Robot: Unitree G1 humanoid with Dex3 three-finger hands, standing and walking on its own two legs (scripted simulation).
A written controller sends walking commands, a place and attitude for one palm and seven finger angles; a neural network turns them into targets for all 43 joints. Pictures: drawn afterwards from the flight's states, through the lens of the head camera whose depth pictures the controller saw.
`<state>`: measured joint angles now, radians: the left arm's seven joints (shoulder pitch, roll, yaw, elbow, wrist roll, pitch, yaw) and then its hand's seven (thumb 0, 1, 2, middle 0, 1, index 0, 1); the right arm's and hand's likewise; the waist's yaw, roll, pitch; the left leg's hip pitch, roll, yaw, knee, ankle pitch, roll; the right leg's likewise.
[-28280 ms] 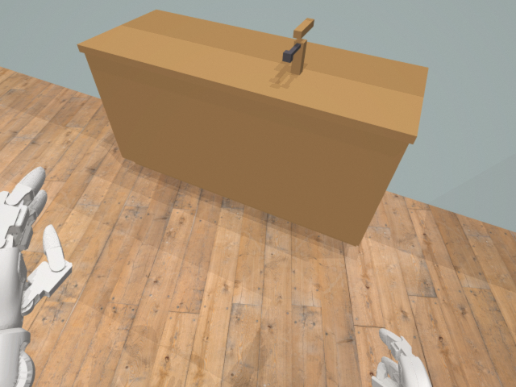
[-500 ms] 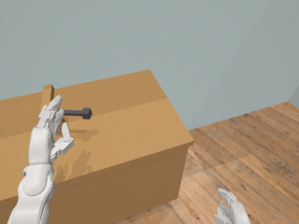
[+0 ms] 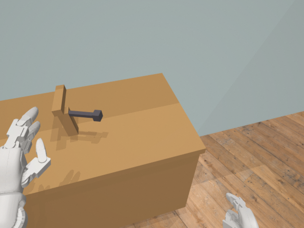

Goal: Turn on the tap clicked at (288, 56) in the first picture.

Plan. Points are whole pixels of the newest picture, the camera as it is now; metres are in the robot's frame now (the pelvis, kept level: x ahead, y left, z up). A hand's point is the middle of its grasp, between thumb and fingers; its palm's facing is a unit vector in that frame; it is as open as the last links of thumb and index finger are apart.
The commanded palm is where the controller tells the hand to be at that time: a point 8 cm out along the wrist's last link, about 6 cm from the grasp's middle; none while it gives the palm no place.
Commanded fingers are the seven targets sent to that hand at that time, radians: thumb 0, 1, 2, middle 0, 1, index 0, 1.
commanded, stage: draw the hand back beside the body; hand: left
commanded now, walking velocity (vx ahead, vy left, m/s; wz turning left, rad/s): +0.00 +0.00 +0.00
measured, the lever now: (97, 115) +0.45 +0.24 +0.04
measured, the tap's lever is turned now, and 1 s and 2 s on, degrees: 67 67 67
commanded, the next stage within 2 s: step back with the hand held close in 0.24 s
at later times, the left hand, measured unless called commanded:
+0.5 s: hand (41, 157) +0.20 +0.24 +0.17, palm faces +0.41 -0.82 -0.40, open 7.4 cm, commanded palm +0.14 +0.27 +0.17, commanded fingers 0.00 0.90 0.90 -0.20 -0.30 -0.20 -0.30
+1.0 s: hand (16, 200) +0.12 +0.26 +0.15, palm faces +0.37 -0.82 -0.43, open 7.4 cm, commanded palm +0.08 +0.30 +0.17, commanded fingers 0.00 0.90 0.90 -0.20 -0.30 -0.20 -0.30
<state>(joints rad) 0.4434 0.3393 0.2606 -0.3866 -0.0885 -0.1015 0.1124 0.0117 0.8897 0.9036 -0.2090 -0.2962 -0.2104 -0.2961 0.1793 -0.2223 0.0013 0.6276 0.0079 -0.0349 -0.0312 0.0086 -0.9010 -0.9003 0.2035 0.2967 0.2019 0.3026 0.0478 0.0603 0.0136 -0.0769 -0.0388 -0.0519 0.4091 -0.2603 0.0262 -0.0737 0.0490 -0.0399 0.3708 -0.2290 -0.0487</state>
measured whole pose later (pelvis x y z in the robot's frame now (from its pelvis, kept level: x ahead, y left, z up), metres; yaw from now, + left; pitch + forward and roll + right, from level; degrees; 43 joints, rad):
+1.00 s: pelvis -0.08 +0.02 -0.01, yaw +1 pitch +1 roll -2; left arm 0.51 0.38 0.32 -0.48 -0.04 -0.19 0.14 0.01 0.89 0.90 -0.21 -0.30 -0.21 -0.30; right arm 0.21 -0.23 -0.01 0.57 0.01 -0.01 -0.06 0.01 -0.90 -0.90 0.20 0.30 0.20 0.30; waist 0.02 0.04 0.01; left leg -0.38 -0.04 -0.05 0.55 -0.19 0.04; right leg -0.34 0.04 -0.06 0.46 -0.16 -0.02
